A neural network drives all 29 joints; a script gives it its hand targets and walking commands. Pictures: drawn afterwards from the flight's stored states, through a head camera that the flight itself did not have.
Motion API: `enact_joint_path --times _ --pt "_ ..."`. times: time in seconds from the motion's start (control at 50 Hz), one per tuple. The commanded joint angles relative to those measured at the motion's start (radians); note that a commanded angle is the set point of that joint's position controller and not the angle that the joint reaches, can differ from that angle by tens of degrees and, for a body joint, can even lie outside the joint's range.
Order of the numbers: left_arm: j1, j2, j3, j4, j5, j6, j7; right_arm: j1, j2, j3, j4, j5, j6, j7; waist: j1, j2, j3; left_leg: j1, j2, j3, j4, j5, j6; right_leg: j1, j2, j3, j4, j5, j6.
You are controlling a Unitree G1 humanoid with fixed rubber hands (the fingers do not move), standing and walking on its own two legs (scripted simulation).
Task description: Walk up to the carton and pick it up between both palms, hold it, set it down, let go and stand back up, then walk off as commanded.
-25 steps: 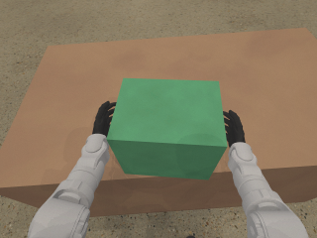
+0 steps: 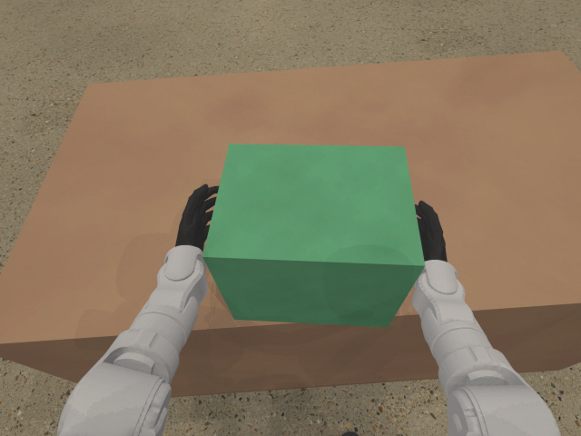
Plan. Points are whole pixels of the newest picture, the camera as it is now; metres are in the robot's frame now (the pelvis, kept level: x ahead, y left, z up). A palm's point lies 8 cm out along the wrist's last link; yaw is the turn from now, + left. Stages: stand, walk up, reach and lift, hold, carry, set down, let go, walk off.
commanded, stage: reach and lift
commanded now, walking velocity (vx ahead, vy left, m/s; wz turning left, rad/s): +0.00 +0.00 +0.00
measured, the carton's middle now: (312, 240) +0.42 -0.04 -0.01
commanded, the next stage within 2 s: none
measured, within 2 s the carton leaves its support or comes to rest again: leaves its support in 0.10 s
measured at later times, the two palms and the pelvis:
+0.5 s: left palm (194, 233) +0.40 +0.13 +0.07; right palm (446, 242) +0.38 -0.22 +0.04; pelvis -0.01 +0.00 +0.00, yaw +0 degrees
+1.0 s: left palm (192, 235) +0.38 +0.12 +0.09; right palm (459, 242) +0.36 -0.23 +0.06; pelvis -0.02 -0.01 +0.00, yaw +0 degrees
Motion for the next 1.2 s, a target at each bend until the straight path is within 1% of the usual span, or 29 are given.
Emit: enact_joint_path --times 0.0,0.04,0.06,0.08,0.12,0.18,0.2,0.32,0.36,0.42,0.44,0.5,0.56,0.62,0.66,0.7,0.74,0.78,0.8,0.84,0.92,0.94,0.96,1.0,1.02,1.06,1.12,1.16,1.18 --pt "-0.587 -0.514 -0.19 -0.253 0.104 -0.117 -0.067 -0.663 0.448 0.224 -0.395 -0.085 -0.073 0.138 -0.123 -0.095 -0.899 0.298 -0.027 -0.102 -0.054 0.708 -0.128 0.361 0.064 -0.106 -0.021 0.366 -0.065" --pt "-0.629 -0.683 -0.242 -0.279 0.124 -0.141 -0.106 -0.661 0.63 0.304 -0.453 -0.109 -0.072 0.18 -0.131 -0.093 -0.924 0.312 -0.03 -0.105 -0.063 0.735 -0.127 0.405 0.064 -0.104 -0.03 0.409 -0.058" --pt "-0.634 -0.731 -0.269 -0.303 0.121 -0.149 -0.115 -0.661 0.683 0.335 -0.483 -0.103 -0.071 0.193 -0.127 -0.088 -0.933 0.304 -0.035 -0.106 -0.065 0.734 -0.125 0.421 0.067 -0.099 -0.034 0.427 -0.058" --pt "-0.635 -0.76 -0.292 -0.336 0.12 -0.155 -0.118 -0.647 0.699 0.351 -0.5 -0.096 -0.069 0.2 -0.131 -0.083 -0.953 0.321 -0.034 -0.113 -0.067 0.76 -0.129 0.423 0.072 -0.097 -0.037 0.442 -0.055" --pt "-0.615 -0.765 -0.296 -0.353 0.123 -0.165 -0.12 -0.612 0.693 0.363 -0.498 -0.1 -0.058 0.207 -0.128 -0.079 -0.944 0.311 -0.038 -0.115 -0.076 0.759 -0.132 0.439 0.076 -0.09 -0.042 0.459 -0.055" --pt "-0.629 -0.771 -0.296 -0.365 0.123 -0.172 -0.124 -0.596 0.676 0.368 -0.489 -0.116 -0.047 0.21 -0.135 -0.096 -0.941 0.298 -0.042 -0.117 -0.093 0.742 -0.133 0.465 0.082 -0.086 -0.047 0.464 -0.052" --pt "-0.633 -0.777 -0.299 -0.381 0.122 -0.177 -0.123 -0.587 0.673 0.374 -0.489 -0.118 -0.048 0.21 -0.135 -0.093 -0.947 0.303 -0.042 -0.119 -0.093 0.747 -0.135 0.47 0.083 -0.086 -0.049 0.468 -0.053" --pt "-0.665 -0.784 -0.29 -0.407 0.13 -0.185 -0.121 -0.609 0.663 0.382 -0.477 -0.143 -0.059 0.209 -0.121 -0.096 -0.951 0.287 -0.042 -0.11 -0.107 0.734 -0.137 0.515 0.088 -0.078 -0.055 0.473 -0.055" --pt "-0.689 -0.78 -0.284 -0.399 0.135 -0.183 -0.122 -0.626 0.659 0.374 -0.456 -0.154 -0.059 0.206 -0.123 -0.097 -0.935 0.272 -0.044 -0.105 -0.119 0.7 -0.134 0.525 0.088 -0.076 -0.058 0.456 -0.055" --pt "-0.698 -0.788 -0.276 -0.401 0.14 -0.189 -0.123 -0.642 0.67 0.378 -0.44 -0.162 -0.07 0.206 -0.107 -0.105 -0.927 0.251 -0.045 -0.094 -0.134 0.645 -0.125 0.546 0.087 -0.07 -0.06 0.433 -0.055" --pt "-0.704 -0.786 -0.269 -0.401 0.143 -0.189 -0.125 -0.649 0.671 0.369 -0.434 -0.169 -0.073 0.205 -0.109 -0.109 -0.922 0.243 -0.046 -0.092 -0.14 0.62 -0.122 0.553 0.088 -0.07 -0.063 0.42 -0.055" --pt "-0.706 -0.787 -0.248 -0.388 0.157 -0.193 -0.127 -0.664 0.677 0.367 -0.413 -0.178 -0.085 0.206 -0.096 -0.12 -0.907 0.22 -0.048 -0.083 -0.16 0.552 -0.111 0.578 0.085 -0.067 -0.066 0.389 -0.056" --pt "-0.73 -0.768 -0.23 -0.357 0.162 -0.194 -0.131 -0.707 0.672 0.342 -0.391 -0.195 -0.101 0.207 -0.097 -0.127 -0.876 0.193 -0.048 -0.075 -0.181 0.46 -0.101 0.581 0.084 -0.064 -0.073 0.324 -0.058" --pt "-0.722 -0.742 -0.218 -0.318 0.163 -0.193 -0.136 -0.735 0.674 0.336 -0.381 -0.207 -0.109 0.21 -0.085 -0.146 -0.833 0.151 -0.048 -0.07 -0.202 0.377 -0.087 0.593 0.076 -0.054 -0.082 0.259 -0.058" --pt "-0.733 -0.732 -0.224 -0.315 0.154 -0.183 -0.137 -0.752 0.678 0.342 -0.384 -0.205 -0.1 0.214 -0.08 -0.156 -0.817 0.129 -0.047 -0.07 -0.218 0.327 -0.079 0.598 0.071 -0.047 -0.087 0.217 -0.058" --pt "-0.724 -0.737 -0.24 -0.334 0.141 -0.166 -0.135 -0.749 0.685 0.353 -0.389 -0.197 -0.083 0.218 -0.08 -0.15 -0.806 0.124 -0.046 -0.076 -0.226 0.299 -0.075 0.598 0.071 -0.045 -0.09 0.189 -0.06" --pt "-0.706 -0.744 -0.259 -0.361 0.124 -0.144 -0.13 -0.748 0.691 0.377 -0.407 -0.176 -0.059 0.222 -0.07 -0.145 -0.797 0.124 -0.048 -0.081 -0.233 0.284 -0.073 0.603 0.072 -0.039 -0.095 0.165 -0.061" --pt "-0.716 -0.752 -0.287 -0.418 0.105 -0.123 -0.124 -0.754 0.703 0.401 -0.448 -0.152 -0.036 0.225 -0.07 -0.138 -0.818 0.136 -0.051 -0.085 -0.234 0.294 -0.071 0.607 0.074 -0.039 -0.092 0.173 -0.059" --pt "-0.722 -0.764 -0.306 -0.464 0.089 -0.114 -0.12 -0.759 0.712 0.42 -0.482 -0.134 -0.026 0.228 -0.065 -0.136 -0.846 0.151 -0.052 -0.089 -0.231 0.309 -0.071 0.612 0.077 -0.039 -0.089 0.182 -0.059" --pt "-0.753 -0.776 -0.335 -0.54 0.067 -0.094 -0.111 -0.768 0.725 0.447 -0.52 -0.101 0.0 0.231 -0.068 -0.122 -0.874 0.172 -0.057 -0.093 -0.223 0.343 -0.074 0.612 0.083 -0.041 -0.082 0.209 -0.056" --pt "-0.774 -0.785 -0.367 -0.705 0.037 -0.045 -0.093 -0.733 0.74 0.504 -0.619 -0.041 0.061 0.231 -0.058 -0.115 -0.951 0.237 -0.064 -0.098 -0.209 0.45 -0.083 0.634 0.097 -0.05 -0.067 0.291 -0.05" --pt "-0.76 -0.781 -0.372 -0.724 0.037 -0.024 -0.091 -0.718 0.731 0.514 -0.635 -0.026 0.079 0.229 -0.054 -0.114 -0.951 0.25 -0.064 -0.098 -0.211 0.476 -0.085 0.638 0.099 -0.053 -0.069 0.314 -0.048" --pt "-0.737 -0.774 -0.362 -0.72 0.042 0.0 -0.09 -0.702 0.715 0.517 -0.637 -0.018 0.099 0.228 -0.054 -0.123 -0.928 0.259 -0.064 -0.101 -0.215 0.483 -0.087 0.639 0.102 -0.056 -0.074 0.314 -0.045" --pt "-0.707 -0.758 -0.347 -0.74 0.049 0.046 -0.091 -0.681 0.706 0.535 -0.663 0.008 0.139 0.224 -0.034 -0.147 -0.906 0.264 -0.067 -0.1 -0.228 0.496 -0.082 0.669 0.102 -0.052 -0.083 0.332 -0.039" --pt "-0.712 -0.75 -0.34 -0.756 0.053 0.068 -0.092 -0.676 0.695 0.529 -0.665 0.014 0.157 0.222 -0.038 -0.153 -0.896 0.268 -0.065 -0.102 -0.235 0.493 -0.081 0.672 0.103 -0.051 -0.087 0.334 -0.037" --pt "-0.701 -0.735 -0.325 -0.779 0.059 0.111 -0.094 -0.689 0.691 0.542 -0.706 0.033 0.187 0.22 -0.014 -0.173 -0.886 0.267 -0.067 -0.096 -0.249 0.499 -0.075 0.701 0.104 -0.048 -0.091 0.348 -0.032" --pt "-0.68 -0.722 -0.299 -0.798 0.07 0.181 -0.093 -0.715 0.673 0.546 -0.743 0.059 0.237 0.219 0.006 -0.194 -0.843 0.276 -0.066 -0.097 -0.275 0.498 -0.067 0.722 0.106 -0.043 -0.108 0.343 -0.027" --pt "-0.68 -0.709 -0.275 -0.82 0.076 0.228 -0.093 -0.732 0.67 0.552 -0.766 0.079 0.271 0.219 0.026 -0.202 -0.825 0.272 -0.067 -0.095 -0.292 0.486 -0.057 0.744 0.103 -0.035 -0.118 0.338 -0.026" --pt "-0.667 -0.708 -0.268 -0.823 0.081 0.252 -0.092 -0.737 0.661 0.551 -0.772 0.089 0.288 0.219 0.028 -0.199 -0.813 0.275 -0.068 -0.093 -0.3 0.492 -0.056 0.749 0.103 -0.034 -0.126 0.339 -0.026"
